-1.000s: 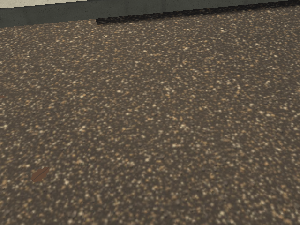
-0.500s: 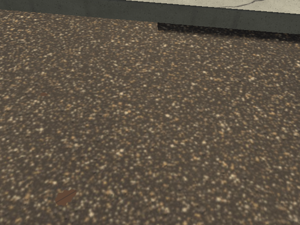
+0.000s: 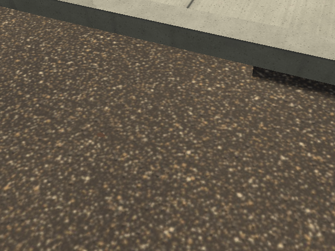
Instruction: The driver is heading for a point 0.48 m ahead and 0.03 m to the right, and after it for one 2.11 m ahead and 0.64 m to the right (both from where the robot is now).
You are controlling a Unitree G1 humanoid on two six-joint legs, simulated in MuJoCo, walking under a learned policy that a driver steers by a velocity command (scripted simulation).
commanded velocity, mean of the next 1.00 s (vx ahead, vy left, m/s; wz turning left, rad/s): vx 0.50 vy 0.00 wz -0.19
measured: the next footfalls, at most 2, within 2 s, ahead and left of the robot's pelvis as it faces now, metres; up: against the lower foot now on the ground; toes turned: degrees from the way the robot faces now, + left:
left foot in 0.28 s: +0.30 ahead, +0.16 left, +0.00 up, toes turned +2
right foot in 0.82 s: +0.59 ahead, -0.09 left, +0.00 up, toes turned -13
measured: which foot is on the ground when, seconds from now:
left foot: up 0.00-0.26, down 0.28-0.84, up 0.86-1.00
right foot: down 0.00-0.30, up 0.32-0.80, down 0.82-1.00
